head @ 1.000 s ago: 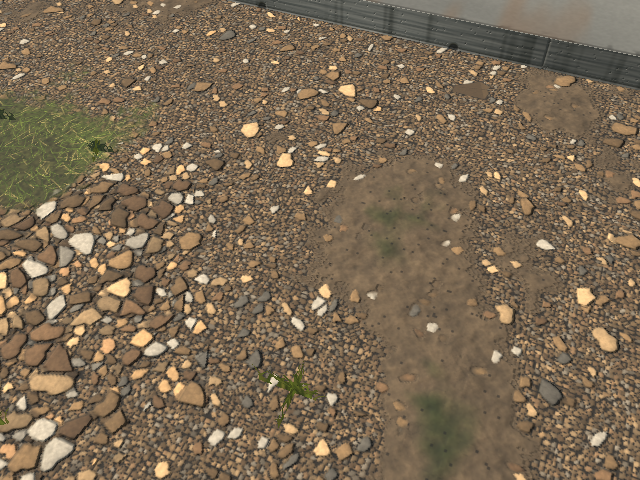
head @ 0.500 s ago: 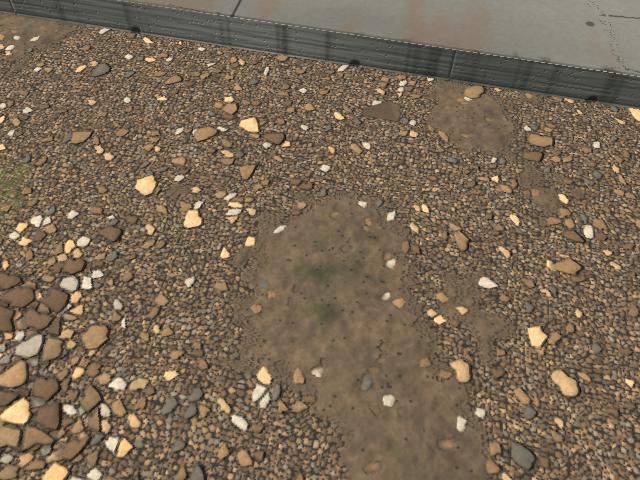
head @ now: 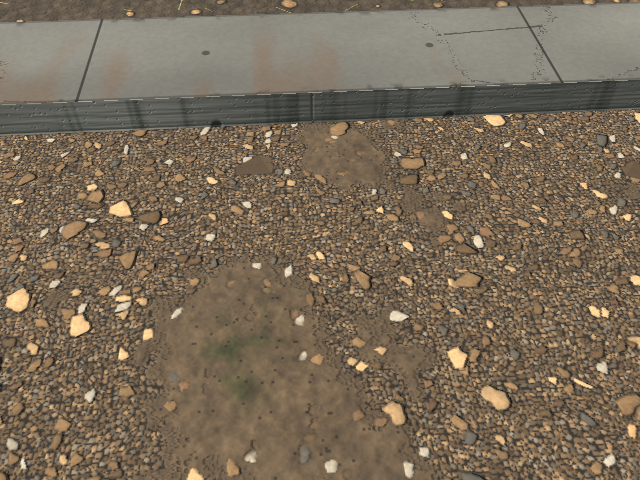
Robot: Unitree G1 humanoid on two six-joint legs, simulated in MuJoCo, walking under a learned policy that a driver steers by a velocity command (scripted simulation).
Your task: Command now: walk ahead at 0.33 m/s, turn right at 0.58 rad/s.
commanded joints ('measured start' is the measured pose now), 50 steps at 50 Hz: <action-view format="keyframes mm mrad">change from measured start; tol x32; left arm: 1 -56 -14 -1 -93 -5 -9 -4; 50 -226 -9 -18 47 9 -87 -60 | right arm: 1 252 -154 -45 37 -5 -18 -8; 50 224 -130 -17 80 2 -21 -16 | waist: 1 -76 181 -58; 17 -70 194 65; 22 47 -197 -425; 38 -97 262 217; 50 -71 165 57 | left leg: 1 364 321 -299 -256 -190 86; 3 159 428 -581 -419 -473 200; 19 200 201 56 -19 798 71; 21 -250 61 90 455 -155 -61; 23 -266 99 -42 619 -335 -88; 34 152 25 90 89 27 21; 38 147 421 -643 -466 -491 265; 50 191 211 -32 -280 576 141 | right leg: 1 -323 13 -2 318 -443 13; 8 -406 -82 -7 644 -8 51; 18 66 -50 -180 -18 61 -6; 21 814 -464 252 74 1014 -279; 34 -71 -262 91 -238 -565 -119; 39 -434 -126 -49 521 -272 -14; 50 -30 -93 -170 115 73 49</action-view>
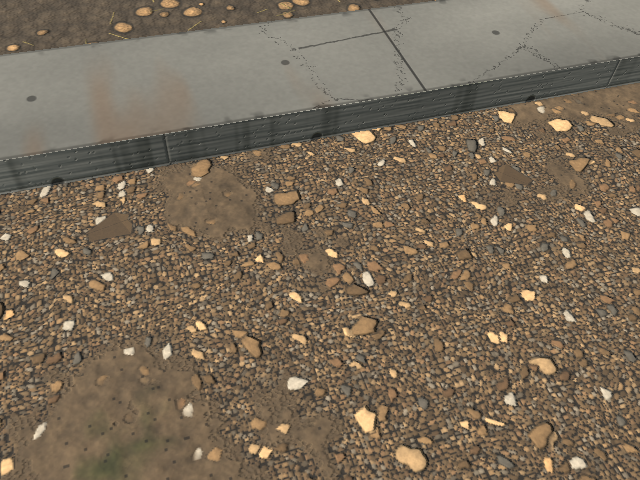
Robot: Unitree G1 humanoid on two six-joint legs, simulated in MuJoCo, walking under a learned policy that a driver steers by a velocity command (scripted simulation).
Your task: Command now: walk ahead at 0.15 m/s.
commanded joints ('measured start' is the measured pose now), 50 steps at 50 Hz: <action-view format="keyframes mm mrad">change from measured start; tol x64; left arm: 1 -105 42 -2 -80 -5 -13 -9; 50 252 90 -42 256 9 -43 26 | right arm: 1 -11 -192 -46 -30 11 2 -4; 50 -404 -20 -17 -132 25 -56 47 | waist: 1 10 189 -1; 50 122 -34 102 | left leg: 1 -47 194 -98 -12 492 142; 8 -431 18 -98 782 -420 -75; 50 -652 70 24 562 145 -11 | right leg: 1 109 41 -33 -91 32 -10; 6 842 -279 303 -150 747 -267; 32 204 49 -7 -170 -505 -98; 50 459 -129 117 -510 200 -202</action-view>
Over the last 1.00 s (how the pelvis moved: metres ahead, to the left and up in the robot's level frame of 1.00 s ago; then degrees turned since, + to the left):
0.22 -0.05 0.01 -10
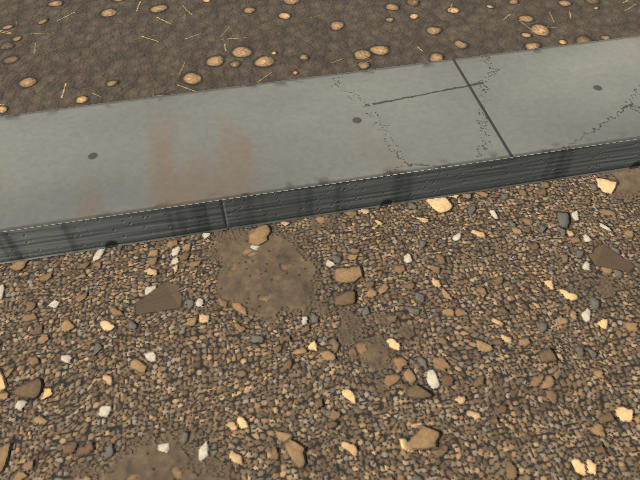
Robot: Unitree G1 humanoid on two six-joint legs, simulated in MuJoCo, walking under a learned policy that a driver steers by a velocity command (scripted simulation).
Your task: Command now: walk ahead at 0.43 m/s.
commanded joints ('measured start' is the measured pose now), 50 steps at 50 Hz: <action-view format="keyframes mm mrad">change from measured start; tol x32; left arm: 1 -45 172 20 -65 5 -4 27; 11 131 26 -1 -81 7 8 14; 32 -492 113 40 -284 -10 -27 -10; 39 15 372 119 -180 10 -42 -3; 50 -101 141 52 -198 35 -45 6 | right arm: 1 -184 8 19 -118 -9 -7 10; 11 309 -282 -75 -7 -27 17 6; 50 41 -55 -2 -109 -68 90 43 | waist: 1 3 -88 117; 12 -183 215 -378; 32 -122 36 80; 37 40 61 -111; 39 9 -413 -379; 50 -55 -112 16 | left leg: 1 14 -14 36 -316 187 -23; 9 452 -114 44 -497 188 97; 11 1051 256 -559 -590 -127 310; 18 368 131 -272 -933 6 199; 29 470 113 -165 -955 110 189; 37 491 72 -193 -507 323 111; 40 -136 -76 -186 236 -315 29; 50 -66 27 -55 -27 104 16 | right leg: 1 -133 -183 101 -205 428 -141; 9 39 -234 27 155 936 -68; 12 -617 23 140 1008 -205 0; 13 -716 -36 132 1064 -152 -24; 34 -535 -94 66 143 349 54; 37 -126 -98 61 129 256 -16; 39 408 -476 727 2 3 -210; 50 -94 -297 -1 -184 396 -109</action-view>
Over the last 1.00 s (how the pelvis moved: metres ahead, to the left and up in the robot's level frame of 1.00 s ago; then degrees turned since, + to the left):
0.25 -0.04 -0.01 0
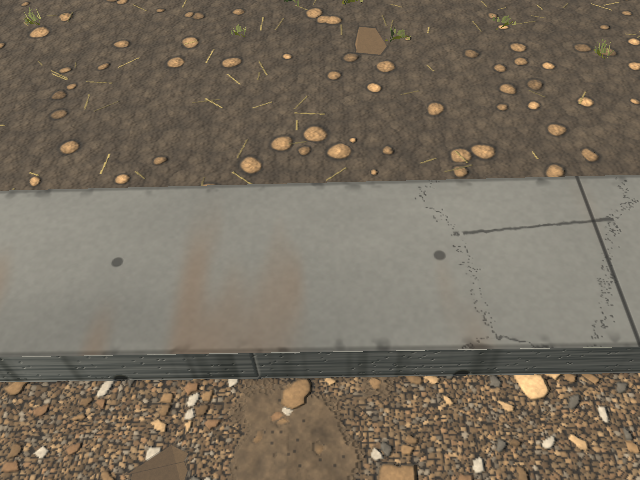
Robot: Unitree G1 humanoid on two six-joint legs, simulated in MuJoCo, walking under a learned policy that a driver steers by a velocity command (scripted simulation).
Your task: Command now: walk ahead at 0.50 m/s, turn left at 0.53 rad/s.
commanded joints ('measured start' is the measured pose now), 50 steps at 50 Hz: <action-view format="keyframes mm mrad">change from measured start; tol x32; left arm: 1 -4 113 20 -49 -2 -18 3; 50 -203 117 -29 -131 -33 74 32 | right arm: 1 -58 -5 10 -82 0 3 17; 50 49 -22 23 91 57 64 -93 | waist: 1 -10 -152 8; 14 -100 247 -304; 50 -48 -195 -64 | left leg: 1 -58 33 -9 -128 104 -9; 12 468 -157 145 -575 -13 151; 14 938 278 -700 -787 -147 341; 24 478 55 -202 -802 738 223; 35 601 41 -206 -541 982 86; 37 436 -77 -155 -200 459 22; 38 323 -237 -123 -6 -397 -2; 50 494 -52 -49 -615 -60 -75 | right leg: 1 54 -258 99 -171 241 -122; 8 166 -286 -32 -114 348 -82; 12 128 -248 -124 432 723 -42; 14 -523 7 -18 1052 -360 54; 15 -623 -39 139 1079 -308 40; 34 -216 26 111 304 48 3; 36 -14 6 125 62 296 -33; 38 278 -429 540 148 1310 -269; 42 -93 -247 350 -34 459 -193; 50 -125 -164 328 -45 -194 -118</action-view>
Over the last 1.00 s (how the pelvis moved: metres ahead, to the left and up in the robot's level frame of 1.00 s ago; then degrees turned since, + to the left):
0.54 0.00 0.01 13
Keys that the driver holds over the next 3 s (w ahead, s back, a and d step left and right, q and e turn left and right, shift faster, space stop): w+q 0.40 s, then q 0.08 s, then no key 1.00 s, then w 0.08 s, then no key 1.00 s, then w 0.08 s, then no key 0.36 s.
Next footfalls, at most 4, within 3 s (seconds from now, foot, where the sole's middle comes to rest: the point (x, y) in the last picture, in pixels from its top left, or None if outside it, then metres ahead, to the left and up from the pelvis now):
0.24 left None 0.26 0.13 -0.78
0.72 right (330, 458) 0.52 0.05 -0.78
1.04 left None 0.36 0.22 -0.78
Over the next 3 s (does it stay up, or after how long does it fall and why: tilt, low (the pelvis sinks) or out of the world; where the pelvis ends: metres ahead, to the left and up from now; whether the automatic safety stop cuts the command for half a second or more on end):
stays up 0.45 0.14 -0.01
